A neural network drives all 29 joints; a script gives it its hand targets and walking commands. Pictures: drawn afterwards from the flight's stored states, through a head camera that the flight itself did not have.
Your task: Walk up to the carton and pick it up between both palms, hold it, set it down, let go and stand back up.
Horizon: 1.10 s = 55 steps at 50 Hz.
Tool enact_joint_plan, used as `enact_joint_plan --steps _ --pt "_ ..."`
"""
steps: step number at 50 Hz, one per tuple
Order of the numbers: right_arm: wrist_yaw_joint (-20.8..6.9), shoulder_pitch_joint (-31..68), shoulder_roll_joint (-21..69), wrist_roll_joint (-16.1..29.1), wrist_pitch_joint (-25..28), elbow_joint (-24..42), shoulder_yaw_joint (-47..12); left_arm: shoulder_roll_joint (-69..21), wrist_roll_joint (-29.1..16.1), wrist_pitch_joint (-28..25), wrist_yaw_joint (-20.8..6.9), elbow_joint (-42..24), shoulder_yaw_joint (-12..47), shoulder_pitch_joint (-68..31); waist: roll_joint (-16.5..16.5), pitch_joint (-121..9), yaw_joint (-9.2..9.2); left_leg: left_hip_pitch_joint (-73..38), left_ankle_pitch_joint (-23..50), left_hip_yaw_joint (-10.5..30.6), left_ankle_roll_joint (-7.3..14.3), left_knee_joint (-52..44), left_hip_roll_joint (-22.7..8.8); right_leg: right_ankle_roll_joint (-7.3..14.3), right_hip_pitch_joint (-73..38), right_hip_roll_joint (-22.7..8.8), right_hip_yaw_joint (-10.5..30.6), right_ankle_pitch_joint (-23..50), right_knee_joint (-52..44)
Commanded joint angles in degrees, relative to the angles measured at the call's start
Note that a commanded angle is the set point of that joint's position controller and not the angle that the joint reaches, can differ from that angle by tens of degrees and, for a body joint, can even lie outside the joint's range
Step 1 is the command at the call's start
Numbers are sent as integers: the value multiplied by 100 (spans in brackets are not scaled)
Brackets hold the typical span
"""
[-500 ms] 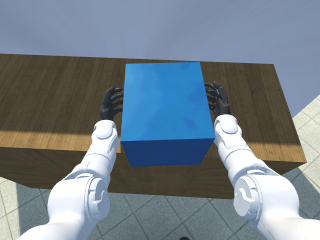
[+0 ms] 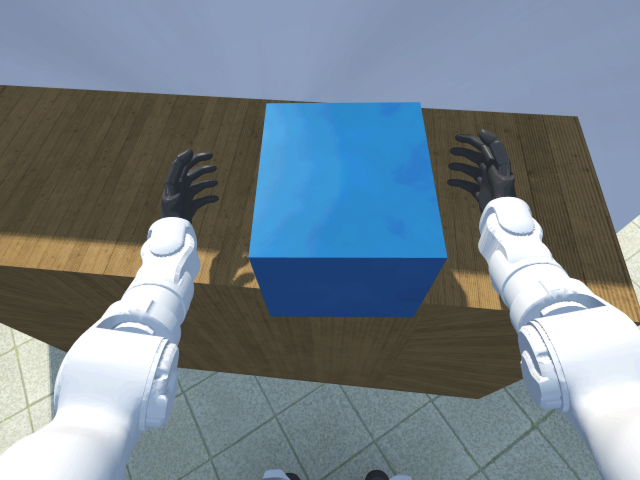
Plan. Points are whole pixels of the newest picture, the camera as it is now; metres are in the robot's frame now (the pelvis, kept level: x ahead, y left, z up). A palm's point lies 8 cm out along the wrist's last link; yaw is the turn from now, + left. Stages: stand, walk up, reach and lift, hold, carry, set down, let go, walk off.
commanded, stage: set down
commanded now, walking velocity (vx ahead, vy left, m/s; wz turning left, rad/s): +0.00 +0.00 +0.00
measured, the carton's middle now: (342, 213) +0.45 +0.00 +0.02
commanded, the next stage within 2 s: none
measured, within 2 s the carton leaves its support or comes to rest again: neither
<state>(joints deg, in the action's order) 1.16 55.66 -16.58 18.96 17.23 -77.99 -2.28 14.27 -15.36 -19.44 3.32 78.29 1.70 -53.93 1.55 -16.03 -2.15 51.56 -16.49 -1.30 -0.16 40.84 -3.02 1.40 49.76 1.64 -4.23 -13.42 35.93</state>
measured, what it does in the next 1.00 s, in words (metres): stands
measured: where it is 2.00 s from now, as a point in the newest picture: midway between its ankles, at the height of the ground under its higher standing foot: outside the picture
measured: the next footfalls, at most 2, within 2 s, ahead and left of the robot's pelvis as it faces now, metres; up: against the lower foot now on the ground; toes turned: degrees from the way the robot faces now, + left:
none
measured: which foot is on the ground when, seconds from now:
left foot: down 0.00-1.00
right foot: down 0.00-1.00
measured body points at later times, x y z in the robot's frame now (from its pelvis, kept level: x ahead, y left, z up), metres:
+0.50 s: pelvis -0.01 -0.02 +0.02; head +0.06 -0.01 +0.46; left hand +0.45 +0.22 +0.13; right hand +0.47 -0.19 +0.13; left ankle +0.00 +0.11 -0.71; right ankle +0.01 -0.11 -0.71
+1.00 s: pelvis +0.00 -0.01 +0.03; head +0.03 +0.00 +0.48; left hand +0.40 +0.22 +0.11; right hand +0.42 -0.19 +0.11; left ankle +0.00 +0.11 -0.71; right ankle +0.01 -0.11 -0.71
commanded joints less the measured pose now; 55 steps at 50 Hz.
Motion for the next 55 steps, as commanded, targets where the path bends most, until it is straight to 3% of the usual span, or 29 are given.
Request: enact_joint_plan --steps 1,10,14,21,25,32,34,37,38,41,43,45,49,51,52,54,55 --pt "-73 2898 -1039 230 45 1331 -76 1036 -71 -55 -48 -1410 -86 -3152 -77 -4836 33 -2486 3065 -25 -366 -54 270 -334 -2659 120 174 2944 60" --pt "31 3160 -1231 288 -576 1725 -3 1318 -221 666 -76 -1576 -67 -3347 -306 -4523 30 -2290 2281 -15 -195 -467 298 -401 -3118 51 248 2540 -153" --pt "118 3125 -1196 253 -870 1571 -15 1385 -135 1000 -119 -1403 -130 -3327 -382 -4092 45 -2317 2145 -41 -150 -672 313 -383 -3405 19 301 2524 -314" --pt "213 3056 -1200 314 -1273 1929 63 1448 -185 1442 -100 -1917 -69 -3439 -154 -3819 123 -2797 2180 -22 -163 -1014 310 -321 -3626 7 285 2420 -624" --pt "275 3064 -1115 272 -1507 2003 100 1487 -175 1669 -158 -1846 -84 -3479 -139 -3341 156 -2813 1936 -27 -118 -1215 327 -302 -3837 -50 318 2264 -797" --pt "397 2365 -938 248 -1598 2383 105 1462 123 1852 -200 -2498 -376 -2808 42 -3022 144 -3132 2185 5 -132 -1447 360 -280 -4391 -79 368 2527 -960" --pt "408 2669 -1006 224 -1663 2450 197 1509 67 1901 -208 -2497 -333 -3116 31 -2799 195 -3178 1975 -10 -128 -1503 351 -257 -4182 -66 319 2155 -1027" --pt "412 2156 -921 201 -1620 2518 180 1372 130 1917 -181 -2690 -333 -2563 85 -2635 209 -3518 2118 27 -173 -1491 335 -221 -4170 -33 300 2134 -1103" --pt "420 2387 -973 176 -1616 2633 276 1447 114 1911 -180 -2763 -354 -2838 146 -2695 208 -3512 2078 10 -193 -1476 332 -222 -4117 -30 288 2003 -1118" --pt "414 1561 -891 189 -1476 2870 191 1296 251 1913 -201 -3203 -470 -1916 107 -2675 191 -3888 2477 28 -218 -1451 340 -214 -4348 14 263 2334 -1154" --pt "438 1608 -860 133 -1481 2832 216 1347 371 1970 -268 -3165 -556 -1967 83 -2234 203 -3772 2266 -1 -206 -1536 359 -228 -4376 -2 278 2153 -1219" --pt "430 1098 -826 174 -1346 3330 182 1304 462 1905 -247 -3694 -682 -1357 72 -2343 101 -4027 2510 -36 -208 -1540 377 -260 -4496 21 275 2244 -1240" --pt "410 736 -730 52 -1294 3755 293 1201 477 1940 -279 -4158 -744 -986 -4 -2071 178 -4137 2442 -40 -208 -1594 385 -240 -4504 38 281 2071 -1339" --pt "389 85 -620 -8 -1248 3910 249 1015 564 1964 -305 -4388 -774 -297 -43 -1851 199 -4308 2585 -45 -206 -1613 388 -226 -4608 47 276 2198 -1383" --pt "393 389 -709 -51 -1232 4173 389 1177 522 1947 -307 -4623 -800 -646 -1 -1921 207 -4229 2494 -64 -187 -1606 403 -225 -4511 37 281 2068 -1379" --pt "358 -208 -573 -98 -1215 4278 331 1016 551 1957 -294 -4736 -790 -28 -39 -1661 217 -4339 2503 -34 -183 -1642 387 -206 -4574 44 285 2025 -1394" --pt "307 291 -813 -13 -1150 5214 284 1266 439 1946 -229 -5460 -1115 -313 44 -2215 -160 -4479 2963 -150 -255 -1556 367 -234 -4509 109 334 2154 -1394"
